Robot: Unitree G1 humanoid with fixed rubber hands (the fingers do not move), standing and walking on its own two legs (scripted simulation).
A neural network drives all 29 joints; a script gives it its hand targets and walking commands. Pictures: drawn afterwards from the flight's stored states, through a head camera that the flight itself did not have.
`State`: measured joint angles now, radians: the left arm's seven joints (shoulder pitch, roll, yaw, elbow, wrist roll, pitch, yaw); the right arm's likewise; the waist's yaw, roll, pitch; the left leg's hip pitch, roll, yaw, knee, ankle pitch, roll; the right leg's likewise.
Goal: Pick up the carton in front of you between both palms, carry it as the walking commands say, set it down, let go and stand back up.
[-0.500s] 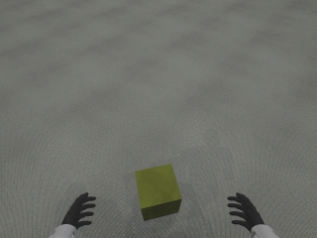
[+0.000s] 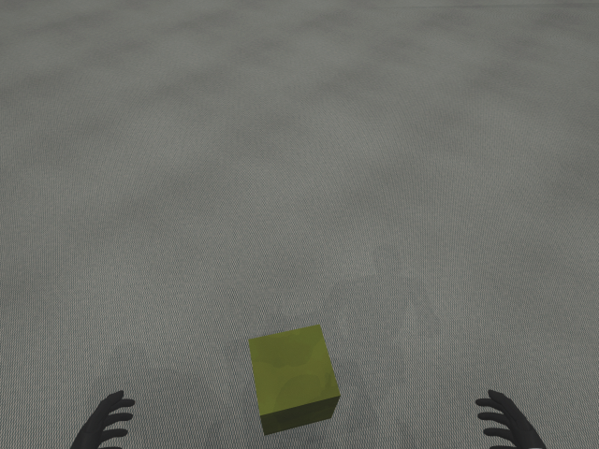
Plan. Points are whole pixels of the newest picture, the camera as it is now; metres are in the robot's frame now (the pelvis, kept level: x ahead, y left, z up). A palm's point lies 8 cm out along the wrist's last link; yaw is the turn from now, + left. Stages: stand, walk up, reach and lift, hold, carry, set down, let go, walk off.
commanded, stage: stand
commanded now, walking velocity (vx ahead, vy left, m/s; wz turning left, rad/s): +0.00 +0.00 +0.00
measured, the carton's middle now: (291, 380) +0.40 +0.01 -0.64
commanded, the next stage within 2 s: none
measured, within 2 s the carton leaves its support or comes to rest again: neither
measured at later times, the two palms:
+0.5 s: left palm out of the picture +0.11 +0.30 -0.09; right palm out of the picture +0.10 -0.29 -0.08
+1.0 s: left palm out of the picture +0.06 +0.31 -0.09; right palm out of the picture +0.07 -0.30 -0.09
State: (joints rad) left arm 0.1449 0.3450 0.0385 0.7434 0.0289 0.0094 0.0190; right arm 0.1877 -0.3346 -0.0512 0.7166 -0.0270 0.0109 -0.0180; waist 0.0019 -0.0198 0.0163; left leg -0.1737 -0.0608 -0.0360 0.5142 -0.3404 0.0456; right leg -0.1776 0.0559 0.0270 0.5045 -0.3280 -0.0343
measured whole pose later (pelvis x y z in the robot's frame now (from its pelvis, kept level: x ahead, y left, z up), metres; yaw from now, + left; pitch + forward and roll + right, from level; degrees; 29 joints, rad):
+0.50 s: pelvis -0.01 +0.01 +0.01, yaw +0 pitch -2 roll +0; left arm 0.13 0.36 0.02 0.90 0.02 -0.01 0.02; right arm 0.15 -0.36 -0.03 0.87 -0.02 0.00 -0.02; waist 0.00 -0.01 0.02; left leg -0.10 -0.07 -0.03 0.41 -0.27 0.05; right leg -0.12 0.04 0.04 0.42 -0.27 -0.02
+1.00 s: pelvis -0.03 +0.00 +0.01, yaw +0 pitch -2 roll +0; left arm 0.12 0.39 0.00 1.01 0.02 -0.02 0.01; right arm 0.14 -0.38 -0.01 0.98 -0.02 -0.01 -0.01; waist 0.01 -0.01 0.04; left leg -0.09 -0.06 -0.03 0.35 -0.21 0.05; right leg -0.10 0.04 0.03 0.35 -0.21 -0.02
